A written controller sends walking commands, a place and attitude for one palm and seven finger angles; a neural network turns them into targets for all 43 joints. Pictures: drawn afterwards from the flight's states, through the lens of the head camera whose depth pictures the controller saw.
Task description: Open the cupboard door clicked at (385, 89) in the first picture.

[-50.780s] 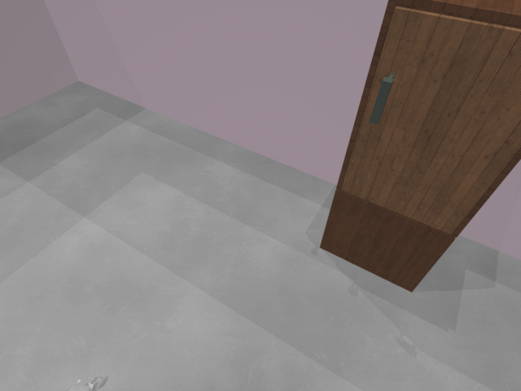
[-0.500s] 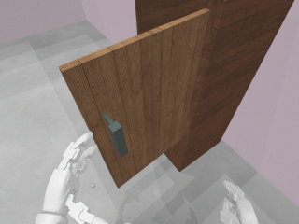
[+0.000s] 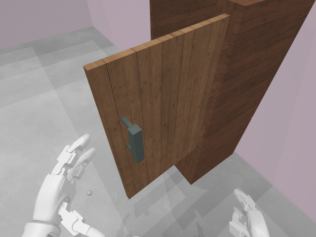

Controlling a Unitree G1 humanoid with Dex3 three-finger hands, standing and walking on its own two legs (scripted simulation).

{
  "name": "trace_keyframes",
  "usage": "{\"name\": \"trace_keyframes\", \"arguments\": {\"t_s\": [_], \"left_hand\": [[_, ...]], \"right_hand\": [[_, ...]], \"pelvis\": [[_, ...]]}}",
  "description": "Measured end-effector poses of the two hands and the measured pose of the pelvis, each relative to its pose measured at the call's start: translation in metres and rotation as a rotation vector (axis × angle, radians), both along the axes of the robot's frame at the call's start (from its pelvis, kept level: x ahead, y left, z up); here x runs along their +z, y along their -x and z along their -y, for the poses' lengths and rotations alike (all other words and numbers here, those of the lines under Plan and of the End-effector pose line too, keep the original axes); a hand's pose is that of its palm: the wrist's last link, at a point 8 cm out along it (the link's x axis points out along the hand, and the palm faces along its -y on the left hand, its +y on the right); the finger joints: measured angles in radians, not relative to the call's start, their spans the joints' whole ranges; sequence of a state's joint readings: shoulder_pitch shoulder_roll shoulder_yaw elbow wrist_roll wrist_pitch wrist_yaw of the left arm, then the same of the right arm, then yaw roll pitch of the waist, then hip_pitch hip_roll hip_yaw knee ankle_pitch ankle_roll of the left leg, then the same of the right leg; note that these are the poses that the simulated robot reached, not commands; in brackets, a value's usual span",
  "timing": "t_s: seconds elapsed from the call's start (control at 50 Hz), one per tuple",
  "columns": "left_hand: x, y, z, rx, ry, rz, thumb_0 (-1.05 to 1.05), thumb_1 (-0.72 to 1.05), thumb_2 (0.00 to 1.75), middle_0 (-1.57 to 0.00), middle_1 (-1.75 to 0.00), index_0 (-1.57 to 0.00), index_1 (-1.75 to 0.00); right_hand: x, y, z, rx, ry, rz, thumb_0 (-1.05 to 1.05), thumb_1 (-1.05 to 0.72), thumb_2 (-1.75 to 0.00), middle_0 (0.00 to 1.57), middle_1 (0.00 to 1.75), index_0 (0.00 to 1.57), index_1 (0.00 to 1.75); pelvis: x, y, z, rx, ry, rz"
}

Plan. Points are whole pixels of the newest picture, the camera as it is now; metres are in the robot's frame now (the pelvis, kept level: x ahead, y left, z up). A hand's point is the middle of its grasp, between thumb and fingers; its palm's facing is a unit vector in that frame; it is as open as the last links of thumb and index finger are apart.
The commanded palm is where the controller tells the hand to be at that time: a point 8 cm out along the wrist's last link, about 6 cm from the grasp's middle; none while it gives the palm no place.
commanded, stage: draw the hand back to the body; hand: left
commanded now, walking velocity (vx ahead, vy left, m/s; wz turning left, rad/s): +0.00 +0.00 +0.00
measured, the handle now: (132, 139) +0.32 +0.09 +0.10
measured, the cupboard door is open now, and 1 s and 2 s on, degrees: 94 94 94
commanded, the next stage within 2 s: step back with the hand held close in 1.38 s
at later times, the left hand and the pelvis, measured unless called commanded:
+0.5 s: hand (48, 178) +0.19 +0.22 +0.15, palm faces +0.25 -0.92 -0.30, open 15.0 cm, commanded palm +0.15 +0.27 +0.17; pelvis +0.01 +0.01 +0.03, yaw +0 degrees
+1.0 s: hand (17, 143) +0.22 +0.26 +0.21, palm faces +0.44 -0.80 -0.40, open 9.1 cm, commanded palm +0.18 +0.30 +0.22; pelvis +0.03 +0.00 +0.05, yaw -1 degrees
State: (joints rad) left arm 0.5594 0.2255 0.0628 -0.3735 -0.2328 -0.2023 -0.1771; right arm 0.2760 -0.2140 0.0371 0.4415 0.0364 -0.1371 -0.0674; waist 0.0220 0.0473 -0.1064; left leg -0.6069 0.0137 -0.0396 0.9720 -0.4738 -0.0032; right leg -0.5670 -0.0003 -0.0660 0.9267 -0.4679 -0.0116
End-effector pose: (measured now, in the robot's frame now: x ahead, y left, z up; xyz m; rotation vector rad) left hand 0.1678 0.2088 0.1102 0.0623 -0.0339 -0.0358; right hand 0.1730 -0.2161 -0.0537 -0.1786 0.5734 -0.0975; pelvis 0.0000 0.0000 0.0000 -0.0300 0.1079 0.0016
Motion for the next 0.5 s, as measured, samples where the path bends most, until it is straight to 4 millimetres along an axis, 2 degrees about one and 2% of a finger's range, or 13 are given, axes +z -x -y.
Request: {"name": "trace_keyframes", "arguments": {"t_s": [0.14, 0.32, 0.4, 0.5], "left_hand": [[0.014, 0.004, -0.018, 0.031, 0.0, -0.009, -0.01, -0.5, 0.3, -0.15, -0.3, -0.15, -0.3], [0.03, 0.007, -0.034, 0.036, -0.018, -0.007, -0.01, -0.47, 0.31, -0.15, -0.3, -0.15, -0.3], [0.044, 0.007, -0.046, 0.178, -0.167, -0.005, -0.01, -0.4, 0.34, -0.16, -0.3, -0.16, -0.3], [0.056, 0.01, -0.054, 0.298, -0.244, -0.013, -0.01, -0.26, 0.4, -0.16, -0.3, -0.16, -0.3]], "right_hand": [[0.007, 0.0, -0.011, 0.012, -0.009, 0.017, 0.01, -0.9, -0.9, 0.2, 0.3, 0.2, 0.3], [0.02, -0.007, -0.015, 0.032, 0.011, 0.051, 0.01, -0.9, -0.9, 0.21, 0.3, 0.2, 0.3], [0.026, -0.009, -0.017, 0.03, 0.033, 0.043, 0.01, -0.9, -0.9, 0.2, 0.3, 0.2, 0.3], [0.03, -0.01, -0.019, 0.027, 0.035, 0.013, 0.01, -0.9, -0.9, 0.2, 0.3, 0.2, 0.3]], "pelvis": [[0.007, -0.003, -0.007, 0.003, 0.007, 0.027], [0.014, -0.004, -0.011, 0.007, 0.01, 0.055], [0.021, -0.006, -0.011, 0.0, 0.005, 0.075], [0.031, -0.01, -0.013, -0.005, 0.0, 0.096]]}}
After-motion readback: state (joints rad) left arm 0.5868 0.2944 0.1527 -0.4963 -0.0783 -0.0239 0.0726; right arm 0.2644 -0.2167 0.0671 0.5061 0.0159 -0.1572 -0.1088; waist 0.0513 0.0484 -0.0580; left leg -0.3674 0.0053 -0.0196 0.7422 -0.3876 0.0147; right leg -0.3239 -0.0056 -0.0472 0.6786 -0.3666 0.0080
